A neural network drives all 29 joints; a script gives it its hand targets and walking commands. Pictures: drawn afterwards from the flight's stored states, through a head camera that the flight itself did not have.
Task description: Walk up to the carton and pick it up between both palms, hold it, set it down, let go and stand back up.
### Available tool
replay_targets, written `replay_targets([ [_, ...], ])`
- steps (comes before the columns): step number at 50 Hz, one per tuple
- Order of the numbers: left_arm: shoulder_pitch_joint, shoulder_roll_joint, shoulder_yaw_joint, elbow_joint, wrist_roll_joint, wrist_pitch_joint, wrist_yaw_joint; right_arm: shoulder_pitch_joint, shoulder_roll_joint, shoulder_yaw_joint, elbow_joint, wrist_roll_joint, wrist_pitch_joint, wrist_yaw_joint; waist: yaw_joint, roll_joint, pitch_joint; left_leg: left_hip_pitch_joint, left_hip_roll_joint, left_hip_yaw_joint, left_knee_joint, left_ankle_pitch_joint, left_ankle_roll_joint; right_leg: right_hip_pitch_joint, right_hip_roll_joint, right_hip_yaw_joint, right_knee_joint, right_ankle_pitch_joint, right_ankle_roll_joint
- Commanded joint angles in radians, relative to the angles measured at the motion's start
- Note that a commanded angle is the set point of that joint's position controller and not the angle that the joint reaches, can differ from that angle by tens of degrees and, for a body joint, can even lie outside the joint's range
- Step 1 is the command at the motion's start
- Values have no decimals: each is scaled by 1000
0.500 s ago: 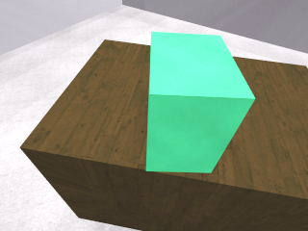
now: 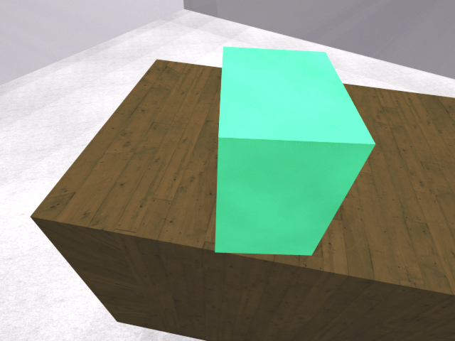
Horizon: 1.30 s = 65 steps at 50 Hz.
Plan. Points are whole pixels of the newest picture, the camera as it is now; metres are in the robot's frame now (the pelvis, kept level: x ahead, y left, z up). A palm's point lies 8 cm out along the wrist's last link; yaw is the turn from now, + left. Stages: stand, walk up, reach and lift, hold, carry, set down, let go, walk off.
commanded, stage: walk up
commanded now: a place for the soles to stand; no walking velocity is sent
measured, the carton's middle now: (268, 154) +0.44 -0.06 +0.12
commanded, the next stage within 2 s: reach and lift in 0.02 s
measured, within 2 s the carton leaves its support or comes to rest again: neither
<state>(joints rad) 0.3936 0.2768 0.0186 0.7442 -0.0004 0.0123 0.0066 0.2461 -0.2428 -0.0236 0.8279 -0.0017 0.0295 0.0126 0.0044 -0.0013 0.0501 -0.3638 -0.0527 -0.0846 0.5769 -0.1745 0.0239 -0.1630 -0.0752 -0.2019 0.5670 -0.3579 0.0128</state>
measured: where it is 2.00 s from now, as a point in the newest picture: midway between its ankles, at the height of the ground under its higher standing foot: outside the picture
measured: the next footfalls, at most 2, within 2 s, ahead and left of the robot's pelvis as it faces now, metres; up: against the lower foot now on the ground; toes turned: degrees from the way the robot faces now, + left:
none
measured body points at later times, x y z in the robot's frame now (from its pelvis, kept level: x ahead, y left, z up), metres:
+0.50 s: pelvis +0.02 -0.02 +0.01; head +0.03 +0.00 +0.46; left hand +0.20 +0.20 -0.08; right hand +0.17 -0.27 -0.07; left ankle +0.08 +0.10 -0.73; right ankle -0.03 -0.12 -0.73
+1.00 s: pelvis +0.05 -0.05 +0.02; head +0.07 -0.04 +0.47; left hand +0.24 +0.18 -0.02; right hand +0.18 -0.26 -0.03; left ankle +0.08 +0.10 -0.73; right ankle -0.03 -0.12 -0.73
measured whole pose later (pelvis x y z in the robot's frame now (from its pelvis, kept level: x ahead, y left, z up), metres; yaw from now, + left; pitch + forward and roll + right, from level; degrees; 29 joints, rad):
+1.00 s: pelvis +0.05 -0.05 +0.02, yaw -9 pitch +1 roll +1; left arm 0.38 0.21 0.06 0.13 -0.09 0.16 0.03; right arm 0.41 -0.19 0.08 0.28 0.11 -0.07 -0.02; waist 0.07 -0.04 0.00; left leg -0.16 0.05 0.06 0.27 -0.12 -0.04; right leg -0.04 0.02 -0.05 0.28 -0.26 -0.04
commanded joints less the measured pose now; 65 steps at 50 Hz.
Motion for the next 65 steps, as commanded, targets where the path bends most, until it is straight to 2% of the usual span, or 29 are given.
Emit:
replay_targets([
  [1, 59, 166, 46, -70, -3, -22, 9, -12, -159, -46, -98, -2, -25, -10, -1, 16, 9, 17, 84, -178, -142, -56, 33, -68, -76, 140, -145, -49, -70],
  [2, -704, 296, 89, -276, -45, 119, 25, -633, -12, -108, -45, -126, -121, 0, -4, -9, -51, -96, 82, 100, -11, -291, -36, -320, 23, 116, 24, -314, -56],
  [3, -524, 234, 50, -226, -40, 219, 37, -475, -37, -136, 44, -135, -119, 23, -49, -41, -1, -99, 75, 112, 46, -293, -40, -318, 6, 119, 60, -285, -57],
  [4, -499, 216, 52, -294, -44, 283, 37, -437, -64, -125, 19, -110, -113, 37, -30, -28, -97, -46, 75, 112, 65, -231, -48, -302, 3, 118, 81, -200, -48],
  [6, -432, 197, 66, -378, -29, 367, 47, -339, -94, -99, -1, -53, -105, 53, -1, 31, -176, 57, 82, 99, 37, -235, -56, -266, 12, 115, 54, -165, -46],
  [7, -367, 183, 69, -382, -22, 391, 47, -282, -118, -90, 4, -37, -110, 49, -15, 24, -188, 124, 84, 96, 11, -189, -53, -248, 28, 102, 23, -97, -39],
  [8, -301, 169, 71, -420, -20, 398, 48, -248, -130, -78, -36, -14, -121, 46, -11, 42, -200, 201, 82, 97, -7, -80, -64, -227, 44, 92, -2, 7, -35],
  [9, -249, 155, 82, -417, -12, 403, 47, -228, -135, -61, -28, 7, -121, 46, 1, 48, -167, 273, 78, 97, -32, 33, -76, -215, 65, 86, -47, 64, -36],
  [10, -226, 138, 89, -408, 4, 411, 47, -225, -147, -46, -6, 24, -108, 54, 17, 76, -134, 319, 75, 94, -74, 70, -84, -177, 87, 80, -91, 43, -39],
  [12, -196, 125, 99, -355, 18, 419, 37, -247, -149, -41, -42, 27, -93, 58, 29, 38, -67, 330, 55, 114, -115, 119, -84, -129, 92, 89, -153, 59, -33],
  [13, -192, 118, 104, -360, 20, 418, 35, -255, -151, -43, -69, 24, -88, 55, 29, 38, -77, 348, 47, 119, -126, 158, -86, -95, 100, 92, -171, 96, -25],
  [15, -211, 110, 114, -370, 32, 403, 39, -279, -132, -39, -110, 27, -86, 54, 49, 65, -71, 352, 37, 133, -148, 203, -90, -57, 109, 99, -208, 114, -18],
  [20, -280, 89, 126, -414, 31, 341, 52, -284, -77, -18, -243, 20, -87, 56, 77, 60, -79, 349, 32, 157, -205, 156, -71, -62, 97, 127, -269, 87, -11],
  [22, -301, 82, 121, -466, 19, 309, 57, -260, -52, -11, -303, 19, -90, 50, 68, 40, -84, 355, 34, 166, -214, 156, -63, -69, 92, 140, -283, 102, -4],
  [29, -244, 63, 103, -571, -21, 233, 54, -168, -48, -11, -409, 34, -101, 30, 56, 9, -128, 410, 35, 164, -221, 265, -63, -79, 91, 159, -320, 201, 7],
  [31, -216, 72, 105, -592, -29, 208, 48, -138, -37, -7, -445, 34, -114, 15, 49, -7, -141, 424, 32, 164, -217, 305, -57, -71, 84, 166, -326, 275, 17],
  [34, -157, 67, 98, -637, -37, 175, 43, -87, -41, 2, -454, 53, -138, 1, 46, 6, -176, 461, 29, 152, -211, 401, -68, -43, 90, 165, -321, 374, 19],
  [39, -104, 79, 92, -695, -60, 137, 30, -48, -33, 18, -588, 75, -166, -22, 52, -21, -163, 448, 25, 145, -224, 436, -58, -29, 83, 177, -334, 444, 28],
  [40, -102, 83, 94, -717, -61, 134, 32, -48, -31, 23, -621, 84, -169, -23, 65, -6, -160, 452, 26, 147, -223, 450, -61, -36, 85, 177, -336, 436, 24],
  [41, -85, 73, 82, -727, -68, 136, 33, -31, -38, 20, -629, 90, -168, -22, 63, -2, -152, 464, 29, 143, -222, 474, -68, -41, 87, 174, -341, 441, 19],
  [43, -66, 74, 89, -757, -82, 126, 28, -6, -35, 31, -720, 96, -175, -30, 72, -24, -180, 468, 24, 144, -220, 479, -62, -36, 81, 181, -339, 487, 30],
  [44, -50, 68, 92, -757, -80, 123, 29, 6, -33, 40, -732, 110, -176, -28, 85, -15, -175, 470, 25, 143, -225, 485, -64, -38, 85, 182, -338, 484, 26],
  [47, -32, 50, 84, -759, -88, 113, 22, 43, -37, 53, -793, 116, -174, -32, 82, -56, -150, 475, 27, 146, -234, 490, -56, -65, 85, 183, -353, 488, 29],
  [50, -37, 56, 93, -816, -92, 82, 26, 72, -36, 53, -828, 132, -182, -38, 91, -40, -169, 465, 28, 147, -237, 484, -59, -63, 85, 188, -345, 487, 25],
  [52, -27, 49, 90, -854, -88, 64, 38, 91, -39, 55, -843, 147, -192, -34, 86, -17, -175, 482, 33, 144, -230, 491, -61, -79, 79, 196, -349, 487, 19],
  [55, 19, 30, 78, -897, -97, 54, 43, 133, -47, 71, -906, 169, -201, -33, 85, -28, -186, 504, 36, 138, -229, 502, -56, -65, 78, 203, -341, 540, 20],
  [58, 49, 16, 57, -932, -110, 45, 51, 156, -55, 70, -946, 192, -208, -28, 85, -22, -174, 524, 38, 132, -219, 528, -63, -109, 85, 198, -354, 507, 10],
  [64, 68, 3, 56, -990, -102, 39, 63, 186, -46, 76, -1011, 204, -186, -35, 89, -37, -120, 520, 39, 138, -240, 462, -49, -110, 76, 214, -363, 480, 7],
  [65, 57, -1, 52, -1018, -105, 36, 68, 183, -53, 70, -1023, 215, -182, -33, 91, -27, -123, 522, 41, 138, -245, 446, -51, -119, 79, 211, -368, 439, 1],
])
